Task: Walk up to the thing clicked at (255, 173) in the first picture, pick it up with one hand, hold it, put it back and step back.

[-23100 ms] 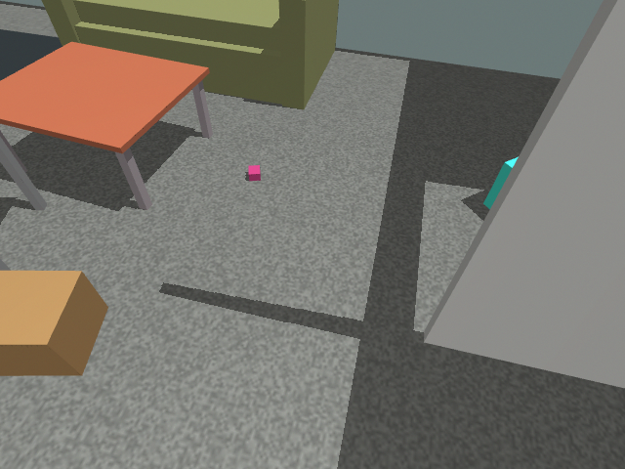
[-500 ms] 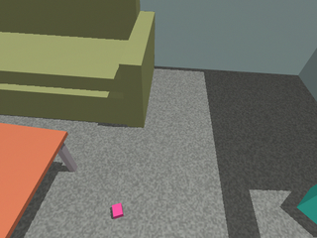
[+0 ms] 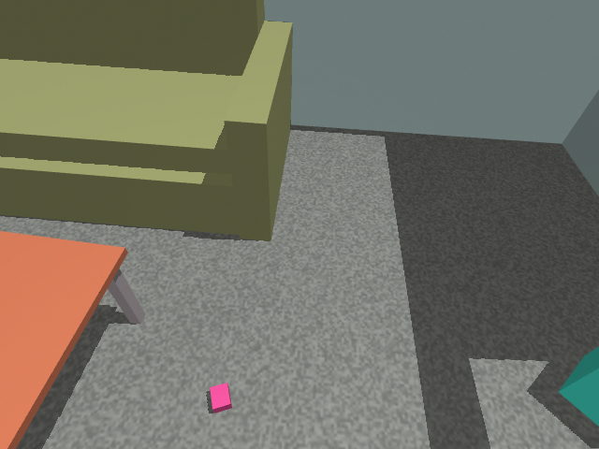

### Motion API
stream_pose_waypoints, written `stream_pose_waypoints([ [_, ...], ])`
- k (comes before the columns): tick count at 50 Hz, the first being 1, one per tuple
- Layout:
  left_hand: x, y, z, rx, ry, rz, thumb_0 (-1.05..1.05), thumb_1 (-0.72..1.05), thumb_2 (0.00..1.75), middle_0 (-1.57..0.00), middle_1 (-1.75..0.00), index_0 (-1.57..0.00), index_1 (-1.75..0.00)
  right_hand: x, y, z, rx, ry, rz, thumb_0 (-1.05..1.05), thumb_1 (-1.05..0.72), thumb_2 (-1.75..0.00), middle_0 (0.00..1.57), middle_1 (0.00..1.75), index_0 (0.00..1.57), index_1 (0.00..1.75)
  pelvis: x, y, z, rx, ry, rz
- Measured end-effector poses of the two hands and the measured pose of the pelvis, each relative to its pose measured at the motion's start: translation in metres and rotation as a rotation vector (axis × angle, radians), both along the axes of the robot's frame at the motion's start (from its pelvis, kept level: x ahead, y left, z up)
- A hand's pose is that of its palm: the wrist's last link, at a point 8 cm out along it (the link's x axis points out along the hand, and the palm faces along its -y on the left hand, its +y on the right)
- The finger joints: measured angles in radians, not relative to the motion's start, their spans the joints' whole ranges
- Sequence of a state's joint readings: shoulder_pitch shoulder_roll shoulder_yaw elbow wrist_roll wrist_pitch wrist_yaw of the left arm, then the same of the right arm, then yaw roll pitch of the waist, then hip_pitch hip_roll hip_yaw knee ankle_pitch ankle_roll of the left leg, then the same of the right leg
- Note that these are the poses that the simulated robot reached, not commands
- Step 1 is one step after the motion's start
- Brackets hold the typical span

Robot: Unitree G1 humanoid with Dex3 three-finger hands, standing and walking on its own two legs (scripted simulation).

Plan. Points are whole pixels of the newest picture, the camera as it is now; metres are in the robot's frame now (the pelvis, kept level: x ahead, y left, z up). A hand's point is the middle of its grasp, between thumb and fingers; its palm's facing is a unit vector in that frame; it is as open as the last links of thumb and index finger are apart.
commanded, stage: stand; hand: left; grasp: from above
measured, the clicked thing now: (220, 397) +0.41 +0.23 -0.76
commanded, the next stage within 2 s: rise first in 0.78 s
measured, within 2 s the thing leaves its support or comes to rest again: neither
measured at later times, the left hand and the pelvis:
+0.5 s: hand out of the picture +0.06 +0.26 -0.16, palm faces -0.03 -0.94 -0.34, open 7.4 cm; pelvis +0.00 +0.00 +0.00, yaw +0 degrees
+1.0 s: hand out of the picture +0.11 +0.25 -0.16, palm faces +0.05 -0.94 -0.33, open 7.6 cm; pelvis -0.01 +0.00 -0.01, yaw +1 degrees
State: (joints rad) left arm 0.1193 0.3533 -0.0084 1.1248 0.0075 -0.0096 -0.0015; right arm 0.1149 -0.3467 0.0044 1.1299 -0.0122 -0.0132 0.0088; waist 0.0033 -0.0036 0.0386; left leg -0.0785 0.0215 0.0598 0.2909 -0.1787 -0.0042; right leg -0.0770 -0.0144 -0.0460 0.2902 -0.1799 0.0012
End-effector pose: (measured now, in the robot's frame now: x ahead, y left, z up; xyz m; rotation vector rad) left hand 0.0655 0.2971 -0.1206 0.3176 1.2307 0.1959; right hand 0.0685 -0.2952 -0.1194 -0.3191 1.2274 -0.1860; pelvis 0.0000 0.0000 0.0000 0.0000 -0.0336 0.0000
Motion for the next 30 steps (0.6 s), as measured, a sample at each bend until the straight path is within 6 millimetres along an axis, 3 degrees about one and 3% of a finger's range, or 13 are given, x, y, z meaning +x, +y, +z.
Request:
stream_pose_waypoints([
  [30,-0.006,0.0028,-0.0022,-0.004,0.019,0.001,0.01,0.91,0.9,-0.21,-0.3,-0.2,-0.3,-0.0022,0.0034,0.0001,-0.001,0.009,-0.001,0.0,-0.91,-0.89,0.2,0.3,0.2,0.3,-0.0007,0.0036,0.0,-0.001,0.002,-0.002],
])
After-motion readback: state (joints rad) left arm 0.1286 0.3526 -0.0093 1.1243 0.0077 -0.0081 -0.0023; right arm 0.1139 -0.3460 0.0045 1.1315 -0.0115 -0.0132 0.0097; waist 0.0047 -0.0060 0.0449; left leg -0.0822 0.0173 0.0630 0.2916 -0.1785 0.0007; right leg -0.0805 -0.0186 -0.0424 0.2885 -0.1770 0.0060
